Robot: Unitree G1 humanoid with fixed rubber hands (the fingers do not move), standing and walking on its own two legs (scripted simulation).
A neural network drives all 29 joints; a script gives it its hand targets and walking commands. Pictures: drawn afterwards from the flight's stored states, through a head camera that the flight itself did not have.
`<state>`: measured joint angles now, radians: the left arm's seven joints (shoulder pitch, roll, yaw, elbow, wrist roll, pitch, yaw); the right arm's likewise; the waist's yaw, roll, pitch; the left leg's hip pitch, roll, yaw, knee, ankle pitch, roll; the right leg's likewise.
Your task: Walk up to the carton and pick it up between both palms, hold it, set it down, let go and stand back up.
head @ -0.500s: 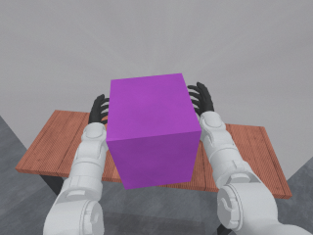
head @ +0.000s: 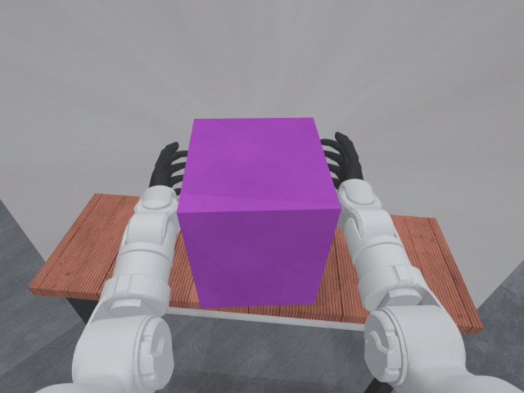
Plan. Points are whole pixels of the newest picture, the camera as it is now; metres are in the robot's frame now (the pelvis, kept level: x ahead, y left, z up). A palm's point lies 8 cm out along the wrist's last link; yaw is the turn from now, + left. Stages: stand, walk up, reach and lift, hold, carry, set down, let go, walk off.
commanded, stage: reach and lift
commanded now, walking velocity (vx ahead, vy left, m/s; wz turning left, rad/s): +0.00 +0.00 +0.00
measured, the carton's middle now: (256, 214) +0.40 +0.04 +0.08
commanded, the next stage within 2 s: hold in 0.78 s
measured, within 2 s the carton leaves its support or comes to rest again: neither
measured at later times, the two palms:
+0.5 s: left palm (158, 171) +0.38 +0.18 +0.18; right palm (350, 165) +0.41 -0.10 +0.19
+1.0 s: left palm (156, 160) +0.38 +0.18 +0.20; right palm (356, 155) +0.40 -0.11 +0.21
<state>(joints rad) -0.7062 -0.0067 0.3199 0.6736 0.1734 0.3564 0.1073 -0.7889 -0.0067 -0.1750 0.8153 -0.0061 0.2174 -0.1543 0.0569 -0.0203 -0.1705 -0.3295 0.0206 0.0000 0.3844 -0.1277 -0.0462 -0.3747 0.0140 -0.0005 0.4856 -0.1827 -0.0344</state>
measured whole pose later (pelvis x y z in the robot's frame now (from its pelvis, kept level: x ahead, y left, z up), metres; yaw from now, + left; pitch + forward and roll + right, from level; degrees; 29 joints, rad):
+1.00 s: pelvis -0.01 +0.01 +0.00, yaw +0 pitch +3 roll +1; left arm -0.81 0.03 0.32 0.59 0.17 0.54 0.08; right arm -0.90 -0.03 -0.17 0.75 0.09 0.38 -0.19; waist 0.02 -0.02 -0.19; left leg -0.33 0.01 0.00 0.39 -0.12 -0.03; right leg -0.37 0.00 0.00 0.49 -0.18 -0.03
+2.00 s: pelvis -0.01 +0.01 +0.00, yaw +0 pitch +3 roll +1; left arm -0.82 0.03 0.32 0.49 0.17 0.68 0.07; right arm -0.91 -0.04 -0.17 0.68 0.15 0.50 -0.22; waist 0.01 -0.02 -0.22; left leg -0.33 0.01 0.00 0.40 -0.12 -0.03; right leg -0.37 0.00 0.00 0.49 -0.17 -0.02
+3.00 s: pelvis -0.01 +0.01 +0.00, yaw +0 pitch +3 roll +1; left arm -0.82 0.03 0.32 0.49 0.17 0.69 0.07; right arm -0.91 -0.04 -0.18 0.68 0.15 0.51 -0.22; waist 0.01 -0.02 -0.22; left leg -0.33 0.01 0.00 0.40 -0.12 -0.03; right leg -0.37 0.00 0.00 0.49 -0.17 -0.02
